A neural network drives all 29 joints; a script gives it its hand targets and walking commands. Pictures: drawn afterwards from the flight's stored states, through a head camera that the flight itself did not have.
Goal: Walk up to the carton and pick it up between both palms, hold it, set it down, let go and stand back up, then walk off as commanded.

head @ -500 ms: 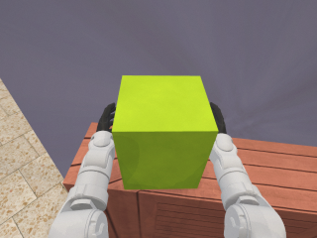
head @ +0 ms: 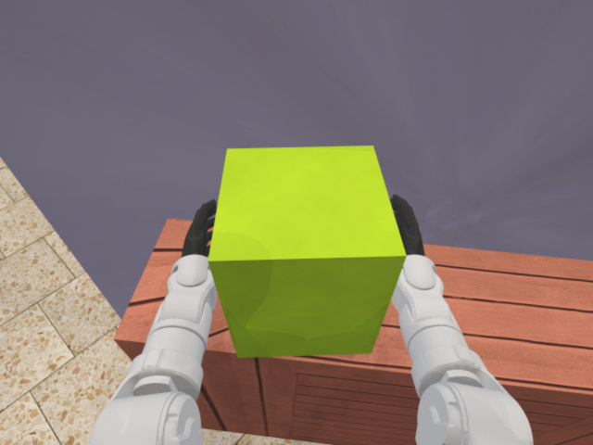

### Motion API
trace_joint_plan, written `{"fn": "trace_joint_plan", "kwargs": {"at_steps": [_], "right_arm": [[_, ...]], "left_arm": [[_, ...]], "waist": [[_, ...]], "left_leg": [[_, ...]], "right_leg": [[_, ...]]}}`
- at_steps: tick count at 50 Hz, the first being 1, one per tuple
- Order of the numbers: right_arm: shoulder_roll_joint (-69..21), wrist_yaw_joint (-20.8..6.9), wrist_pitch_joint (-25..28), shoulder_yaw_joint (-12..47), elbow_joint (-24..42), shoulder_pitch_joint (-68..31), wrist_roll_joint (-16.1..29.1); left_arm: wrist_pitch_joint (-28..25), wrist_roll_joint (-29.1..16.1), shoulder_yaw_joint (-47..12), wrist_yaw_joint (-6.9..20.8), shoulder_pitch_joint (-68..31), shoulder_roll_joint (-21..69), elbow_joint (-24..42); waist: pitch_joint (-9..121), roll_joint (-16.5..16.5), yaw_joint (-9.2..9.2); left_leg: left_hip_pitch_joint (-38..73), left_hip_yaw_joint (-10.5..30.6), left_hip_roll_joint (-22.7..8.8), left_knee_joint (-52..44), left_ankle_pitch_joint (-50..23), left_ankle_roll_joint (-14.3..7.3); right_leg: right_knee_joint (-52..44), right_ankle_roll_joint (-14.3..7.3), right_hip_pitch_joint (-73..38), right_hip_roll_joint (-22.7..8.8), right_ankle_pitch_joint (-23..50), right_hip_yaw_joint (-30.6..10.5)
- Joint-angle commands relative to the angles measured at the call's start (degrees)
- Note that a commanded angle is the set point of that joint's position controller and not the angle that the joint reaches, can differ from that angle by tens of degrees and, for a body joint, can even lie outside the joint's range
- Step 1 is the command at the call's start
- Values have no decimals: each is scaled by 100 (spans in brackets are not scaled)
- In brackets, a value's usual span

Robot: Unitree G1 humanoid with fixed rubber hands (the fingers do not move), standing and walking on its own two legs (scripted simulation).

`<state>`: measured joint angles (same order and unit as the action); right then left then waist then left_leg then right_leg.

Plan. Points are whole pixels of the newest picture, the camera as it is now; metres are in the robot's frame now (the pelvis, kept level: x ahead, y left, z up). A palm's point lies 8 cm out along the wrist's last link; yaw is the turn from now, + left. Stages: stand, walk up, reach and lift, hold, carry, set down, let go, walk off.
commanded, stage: set down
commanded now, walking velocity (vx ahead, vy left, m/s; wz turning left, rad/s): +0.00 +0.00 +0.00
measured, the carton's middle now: (302, 256) +0.39 -0.02 +0.03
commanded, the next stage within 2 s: none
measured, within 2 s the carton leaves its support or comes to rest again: rests again in 0.62 s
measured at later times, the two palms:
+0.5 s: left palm (206, 258) +0.39 +0.12 +0.03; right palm (408, 256) +0.38 -0.18 +0.04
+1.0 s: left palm (206, 253) +0.40 +0.12 +0.03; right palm (404, 255) +0.39 -0.18 +0.03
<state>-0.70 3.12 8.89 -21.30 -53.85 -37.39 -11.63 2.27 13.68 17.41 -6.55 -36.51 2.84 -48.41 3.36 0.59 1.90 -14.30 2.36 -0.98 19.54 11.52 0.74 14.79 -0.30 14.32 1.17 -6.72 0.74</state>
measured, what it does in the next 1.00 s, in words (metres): stands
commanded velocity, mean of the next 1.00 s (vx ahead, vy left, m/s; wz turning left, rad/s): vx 0.00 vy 0.00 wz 0.00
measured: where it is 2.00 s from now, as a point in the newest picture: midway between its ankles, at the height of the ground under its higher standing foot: outside the picture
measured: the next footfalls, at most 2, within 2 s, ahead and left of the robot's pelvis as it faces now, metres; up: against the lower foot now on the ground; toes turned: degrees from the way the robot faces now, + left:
none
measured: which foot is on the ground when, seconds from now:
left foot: down 0.00-1.00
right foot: down 0.00-1.00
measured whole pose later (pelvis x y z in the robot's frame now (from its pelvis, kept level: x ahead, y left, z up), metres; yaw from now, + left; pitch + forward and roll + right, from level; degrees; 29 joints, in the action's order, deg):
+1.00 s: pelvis -0.01 +0.00 -0.01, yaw -2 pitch +15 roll -1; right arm 5.0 4.1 14.6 -18.3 -68.2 -46.0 -6.5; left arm -13.9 6.6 17.2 -10.2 -47.0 0.0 -69.2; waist 8.0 2.6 -0.2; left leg -28.5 -0.5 -1.8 25.9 12.6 0.3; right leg 20.2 0.0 28.7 1.4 -6.7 0.0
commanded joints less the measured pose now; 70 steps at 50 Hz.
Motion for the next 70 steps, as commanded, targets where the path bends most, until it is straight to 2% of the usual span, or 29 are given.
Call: {"fn": "trace_joint_plan", "kwargs": {"at_steps": [1, 8, 9, 14, 18, 22, 23, 26, 30, 31, 33, 35, 38, 40, 44, 45, 47, 49, 51, 54, 57, 59, 61, 63, 65, 67, 68, 69, 70], "right_arm": [[-3488, -764, 594, 2127, 1081, -3903, -155], [-3554, -792, 597, 2134, 784, -3736, -166], [-3188, -847, 615, 1675, 732, -4206, -298], [-3261, -908, 713, 1547, 340, -3946, -444], [-3096, -943, 804, 1071, 183, -4066, -804], [-3276, -942, 998, 1236, 112, -3854, -902], [-3288, -936, 1070, 1332, 121, -3881, -807], [-3428, -879, 1039, 1242, -103, -3711, -970], [-2782, -838, 1236, 997, -46, -3687, -1051], [-2845, -861, 1224, 1064, 74, -3721, -1069], [-2797, -842, 1294, 721, -156, -3567, -1317], [-2459, -823, 1301, 700, -108, -3608, -1256], [-2106, -741, 1293, 473, -309, -3605, -1183], [-1135, -579, 1336, 400, -200, -3434, -853], [-184, -269, 1156, 521, -106, -3721, -217], [-42, -205, 1070, 532, -137, -3751, -116], [838, -39, 1014, 640, -226, -3806, 417], [660, 70, 880, 719, -503, -3962, 698], [1567, 170, 761, 887, -118, -4110, 1188], [1831, 217, 563, 1239, -248, -4308, 1701], [2261, 302, 355, 1381, -461, -4260, 2016], [2357, 300, 397, 1699, -272, -4037, 2452], [2456, 227, 263, 1805, -815, -3914, 2524], [2441, 229, 333, 1880, -139, -4099, 2652], [2488, 128, 335, 1857, -455, -3288, 2704], [2311, 61, 218, 1942, -406, -3903, 2674], [2305, 36, 321, 2231, -224, -3209, 2834], [2285, 29, 228, 2061, -232, -3680, 2747], [2422, 18, 323, 2148, -58, -2998, 2886]], "left_arm": [[-865, -187, -2148, 688, -4355, 3823, 1264], [-1101, -114, -2056, 684, -4247, 3872, 926], [-1092, -170, -2031, 643, -4825, 3778, 820], [-1282, 93, -1547, 610, -4416, 3610, 340], [-1347, 144, -1338, 657, -4440, 3448, 36], [-1596, 86, -1333, 688, -4345, 3398, -25], [-1667, 166, -1332, 640, -4265, 3424, -33], [-1784, 239, -1111, 715, -4278, 3212, -221], [-1990, 251, -994, 612, -4454, 2735, -374], [-2020, 366, -805, 596, -4275, 2685, -575], [-2089, 450, -823, 619, -4216, 2802, -465], [-2051, 450, -678, 604, -4113, 2466, -775], [-2159, 350, -589, 481, -4370, 2128, -535], [-2190, 112, -568, 308, -4127, 1390, -440], [-2207, -135, -69, 3, -4123, 198, -556], [-2175, -193, 9, -22, -4123, -44, -721], [-2131, -568, -236, -218, -4190, -637, -683], [-2094, -800, -427, -334, -4520, -485, -767], [-1998, -1258, -612, -496, -4497, -1207, -963], [-1823, -1570, -923, -535, -4390, -1240, -1473], [-1683, -1824, -988, -522, -4357, -1617, -1376], [-1472, -1897, -1080, -452, -3870, -1521, -889], [-1308, -1873, -1149, -421, -3747, -1449, -1058], [-1354, -2132, -1296, -358, -3812, -1515, -879], [-1363, -2087, -1420, -322, -3221, -1397, -374], [-1405, -2115, -1269, -242, -3976, -1695, -744], [-1441, -2141, -1353, -182, -3169, -1625, -349], [-1459, -2197, -1344, -163, -3747, -1760, -575], [-1450, -2243, -1435, -182, -3051, -1674, -1]], "waist": [[4338, 112, 141], [4046, -37, 64], [4102, 131, 222], [3946, 83, -56], [3988, -25, 87], [4344, -226, 38], [4345, -28, -78], [3986, -286, -37], [4441, -185, -36], [4211, -247, -191], [4122, -95, 27], [4148, -171, -154], [4248, -90, -71], [4650, -88, -59], [4381, -147, -312], [4396, -373, -235], [4734, -130, -162], [4513, -116, -31], [5285, -52, -166], [5107, -96, -184], [5396, -137, -165], [5590, -31, -196], [4954, -2, -256], [5070, -175, -186], [4928, 63, -46], [4515, -153, -211], [4479, -61, -159], [4192, -72, -87], [4250, -3, -6]], "left_leg": [[544, -592, 79, 163, -2800, 402], [448, -572, 77, 127, -2515, 344], [534, -494, 19, 123, -2370, 376], [512, -637, 8, 138, -2322, 334], [383, -718, 31, -8, -1886, 328], [52, -795, 76, 50, -2098, 260], [30, -780, 67, 101, -2267, 290], [-370, -820, 108, 3, -1738, 183], [-258, -811, 104, 114, -2205, 262], [-479, -832, 144, 51, -1887, 202], [-376, -846, 107, -31, -1809, 242], [-410, -864, 127, -69, -1859, 184], [-345, -855, 80, 39, -1946, 224], [-10, -826, 46, 222, -2460, 311], [-614, -859, 102, 334, -1849, 213], [-725, -865, 109, 343, -1709, 179], [-494, -731, 59, 569, -2075, 291], [-678, -731, 78, 643, -1681, 283], [-612, -732, 57, 825, -1844, 366], [-785, -667, 81, 1098, -2097, 415], [-613, -704, 41, 1204, -2333, 485], [-80, -641, 53, 1457, -3290, 579], [5, -578, 13, 1355, -3140, 613], [-107, -597, 87, 1427, -2774, 531], [141, -509, 39, 1375, -2861, 581], [-566, -626, 136, 1363, -2102, 464], [-529, -585, 138, 1326, -2132, 447], [-819, -618, 185, 1249, -1516, 393], [-549, -540, 128, 1191, -1644, 419]], "right_leg": [[721, 185, -2321, 58, 3558, 410], [601, 162, -2174, 23, 3183, 363], [549, 107, -1641, 62, 2450, 513], [508, 121, -1671, 43, 2519, 447], [460, 141, -1662, 41, 2216, 551], [705, 216, -2143, -28, 3319, 438], [764, 191, -2156, -25, 3384, 414], [843, 264, -2464, -102, 3398, 348], [896, 231, -2293, -43, 3684, 356], [937, 245, -2468, -90, 3570, 295], [865, 224, -2315, -97, 3367, 374], [850, 214, -2351, -98, 3385, 315], [881, 179, -2005, -42, 3181, 341], [867, 140, -1856, 37, 3308, 394], [1019, 194, -1910, -32, 2992, 222], [1044, 210, -1916, -18, 3086, 166], [1131, 164, -1449, 98, 2928, 234], [1068, 96, -1052, 142, 2409, 194], [1178, 53, -806, 266, 2362, 161], [1406, 45, -664, 291, 2500, 98], [1433, 39, -565, 373, 2529, 114], [1443, 14, -734, 413, 3287, 53], [1363, 10, -246, 445, 2723, 147], [1352, 6, -327, 400, 2612, 134], [1308, -28, -182, 390, 2559, 161], [1259, 43, -49, 258, 1931, 51], [1344, 56, -491, 205, 2291, 22], [1302, 75, -181, 163, 1556, 18], [1336, 46, -385, 168, 1733, 34]]}}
